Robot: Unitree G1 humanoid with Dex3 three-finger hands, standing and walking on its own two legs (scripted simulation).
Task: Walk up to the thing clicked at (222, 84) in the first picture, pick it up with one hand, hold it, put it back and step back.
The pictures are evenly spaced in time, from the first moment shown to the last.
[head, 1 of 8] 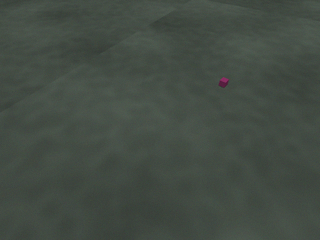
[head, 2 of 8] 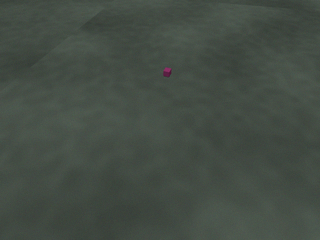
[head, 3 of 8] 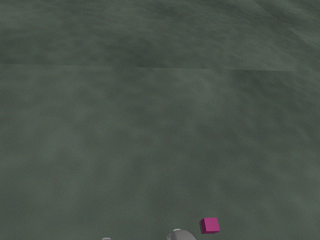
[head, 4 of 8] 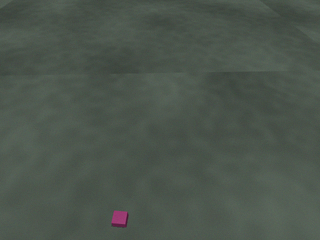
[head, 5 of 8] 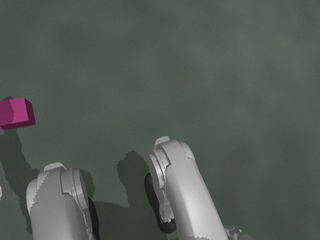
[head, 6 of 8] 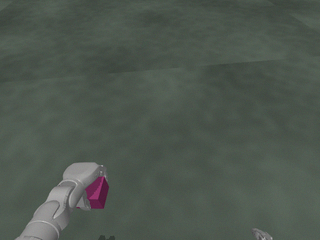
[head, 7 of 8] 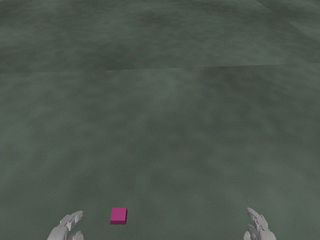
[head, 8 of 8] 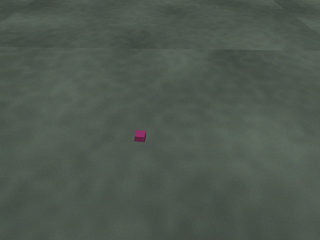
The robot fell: no
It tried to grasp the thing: yes
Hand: left
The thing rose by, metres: 0.67
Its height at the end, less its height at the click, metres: +0.00
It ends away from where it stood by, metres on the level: 0.01
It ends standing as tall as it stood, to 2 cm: yes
